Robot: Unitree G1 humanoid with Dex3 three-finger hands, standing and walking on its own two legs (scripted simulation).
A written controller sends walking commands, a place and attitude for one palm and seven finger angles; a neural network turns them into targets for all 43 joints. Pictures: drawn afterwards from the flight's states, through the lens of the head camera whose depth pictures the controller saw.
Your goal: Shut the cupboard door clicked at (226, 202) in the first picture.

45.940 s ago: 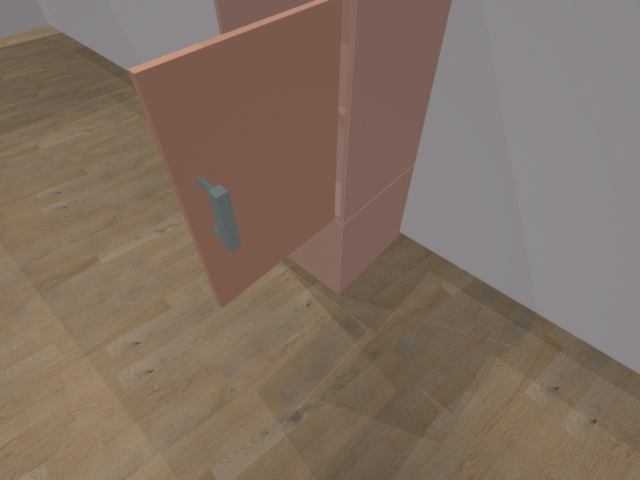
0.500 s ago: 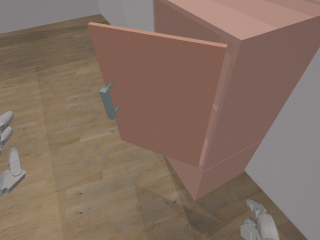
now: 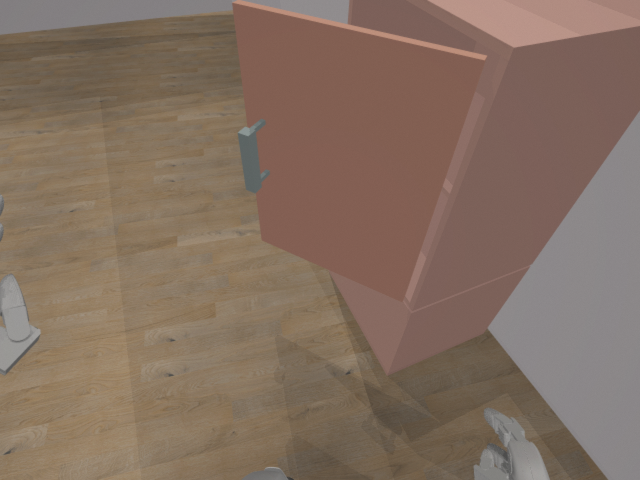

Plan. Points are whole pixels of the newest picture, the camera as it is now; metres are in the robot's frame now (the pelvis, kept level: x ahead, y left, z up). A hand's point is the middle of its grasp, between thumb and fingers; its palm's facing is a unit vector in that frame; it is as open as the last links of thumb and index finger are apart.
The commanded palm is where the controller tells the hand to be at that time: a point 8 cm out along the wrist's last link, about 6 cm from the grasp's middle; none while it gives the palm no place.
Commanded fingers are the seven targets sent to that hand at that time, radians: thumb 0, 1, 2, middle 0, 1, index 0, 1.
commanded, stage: step back with the hand held close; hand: left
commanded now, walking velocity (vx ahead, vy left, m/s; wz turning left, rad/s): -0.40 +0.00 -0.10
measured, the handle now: (256, 156) +0.72 +0.18 -0.01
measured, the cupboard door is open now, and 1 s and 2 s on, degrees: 38 38 38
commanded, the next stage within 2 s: stop stepping back and stand still in 0.48 s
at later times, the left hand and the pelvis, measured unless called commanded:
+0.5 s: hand out of the picture +0.05 +0.30 +0.19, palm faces +0.48 -0.77 -0.41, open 7.5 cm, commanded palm +0.02 +0.34 +0.19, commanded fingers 0.00 0.90 0.90 -0.20 -0.30 -0.20 -0.30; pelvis -0.12 +0.04 -0.01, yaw -1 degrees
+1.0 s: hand out of the picture -0.11 +0.36 +0.22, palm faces +0.47 -0.80 -0.37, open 7.4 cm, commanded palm -0.15 +0.37 +0.19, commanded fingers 0.00 0.90 0.90 -0.20 -0.30 -0.20 -0.30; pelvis -0.32 +0.09 +0.01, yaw -7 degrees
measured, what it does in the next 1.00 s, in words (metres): walks backwards: right foot, then left foot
